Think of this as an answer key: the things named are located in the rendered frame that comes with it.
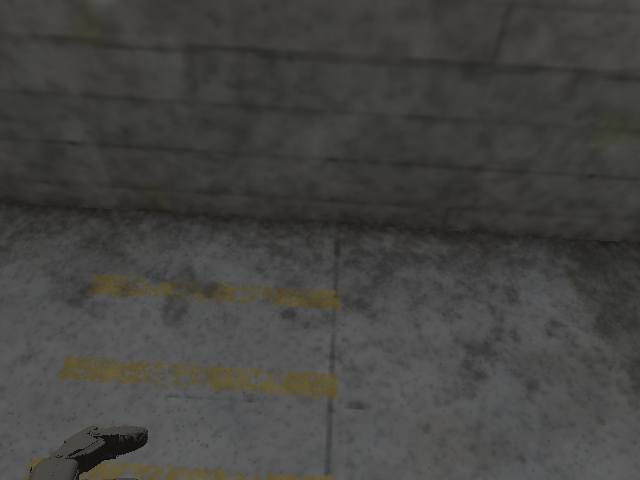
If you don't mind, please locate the left robot hand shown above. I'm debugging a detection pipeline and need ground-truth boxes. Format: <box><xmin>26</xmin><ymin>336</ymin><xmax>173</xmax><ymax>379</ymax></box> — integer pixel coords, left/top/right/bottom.
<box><xmin>28</xmin><ymin>425</ymin><xmax>148</xmax><ymax>480</ymax></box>

